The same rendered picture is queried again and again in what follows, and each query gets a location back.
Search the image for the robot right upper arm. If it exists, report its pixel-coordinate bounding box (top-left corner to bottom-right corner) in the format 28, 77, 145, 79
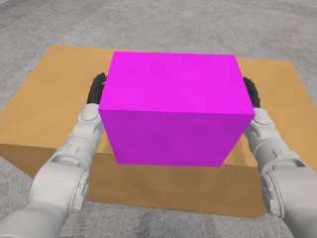
261, 167, 317, 238

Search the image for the robot left hand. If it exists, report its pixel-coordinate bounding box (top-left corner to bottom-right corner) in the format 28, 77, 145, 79
86, 72, 107, 105

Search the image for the carton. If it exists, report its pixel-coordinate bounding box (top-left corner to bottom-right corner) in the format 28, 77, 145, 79
98, 52, 256, 168

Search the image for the robot right hand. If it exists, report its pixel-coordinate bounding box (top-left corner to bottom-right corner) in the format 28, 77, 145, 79
243, 77, 261, 108

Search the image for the pedestal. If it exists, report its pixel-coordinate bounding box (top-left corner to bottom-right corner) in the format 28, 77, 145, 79
0, 45, 317, 219

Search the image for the robot right forearm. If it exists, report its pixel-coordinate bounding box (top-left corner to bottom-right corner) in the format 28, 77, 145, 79
243, 107, 317, 176

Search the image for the robot left forearm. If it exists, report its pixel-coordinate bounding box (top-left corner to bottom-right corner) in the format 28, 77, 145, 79
29, 103, 105, 202

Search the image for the robot left upper arm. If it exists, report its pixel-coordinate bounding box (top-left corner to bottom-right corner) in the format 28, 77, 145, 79
0, 162, 90, 238

